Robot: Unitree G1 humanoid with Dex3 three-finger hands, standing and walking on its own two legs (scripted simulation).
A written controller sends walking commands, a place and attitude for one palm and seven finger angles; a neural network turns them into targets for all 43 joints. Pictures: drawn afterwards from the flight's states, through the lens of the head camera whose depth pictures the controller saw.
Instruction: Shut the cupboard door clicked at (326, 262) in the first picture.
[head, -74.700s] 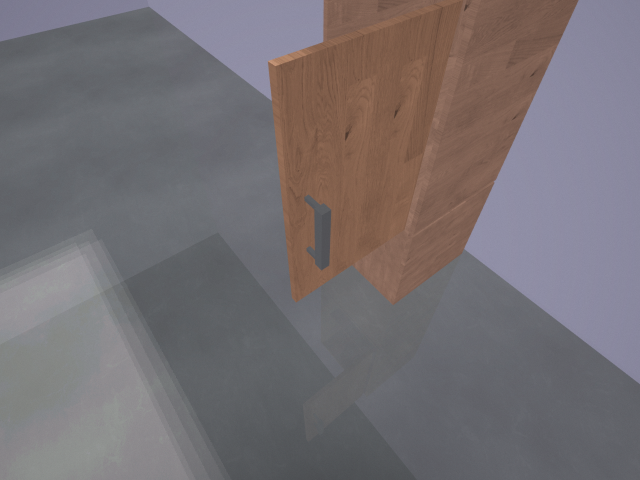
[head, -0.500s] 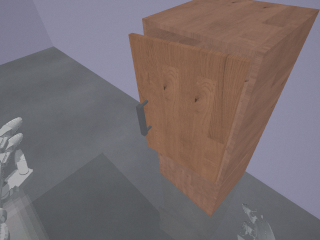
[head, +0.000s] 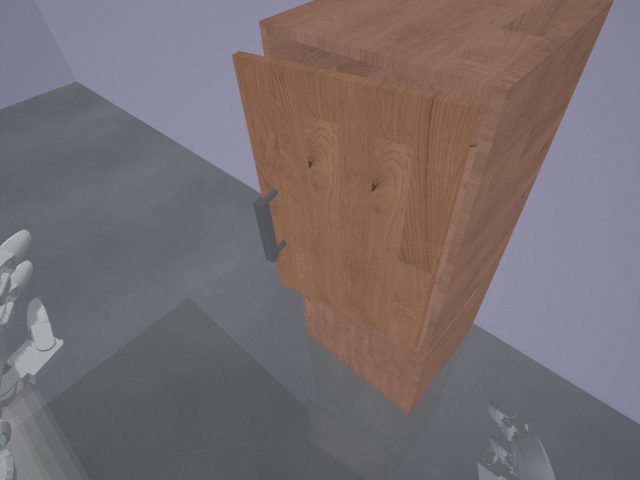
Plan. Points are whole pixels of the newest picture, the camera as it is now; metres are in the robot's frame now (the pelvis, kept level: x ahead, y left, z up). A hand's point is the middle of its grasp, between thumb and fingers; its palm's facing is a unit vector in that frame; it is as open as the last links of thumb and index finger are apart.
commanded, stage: step back with the hand held close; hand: left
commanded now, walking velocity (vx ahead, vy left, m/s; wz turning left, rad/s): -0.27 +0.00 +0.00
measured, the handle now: (272, 226) +0.62 +0.17 -0.09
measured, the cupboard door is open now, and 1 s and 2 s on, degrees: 10 10 10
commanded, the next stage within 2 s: stop stepping back and stand still in 1.06 s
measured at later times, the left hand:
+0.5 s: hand out of the picture +0.13 +0.30 +0.15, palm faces +0.43 -0.77 -0.48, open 7.4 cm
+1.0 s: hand out of the picture +0.00 +0.31 +0.17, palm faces +0.56 -0.70 -0.44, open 7.4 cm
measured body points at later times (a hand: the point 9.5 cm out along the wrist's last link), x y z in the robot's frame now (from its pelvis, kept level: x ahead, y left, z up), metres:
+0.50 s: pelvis -0.07 +0.03 -0.01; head -0.07 +0.03 +0.44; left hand +0.10 +0.33 +0.18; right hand +0.11 -0.22 -0.08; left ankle -0.01 +0.11 -0.74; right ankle -0.02 -0.12 -0.74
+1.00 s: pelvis -0.18 +0.02 -0.02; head -0.17 +0.04 +0.42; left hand -0.04 +0.35 +0.20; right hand +0.01 -0.20 -0.10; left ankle -0.04 +0.13 -0.74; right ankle -0.16 -0.12 -0.69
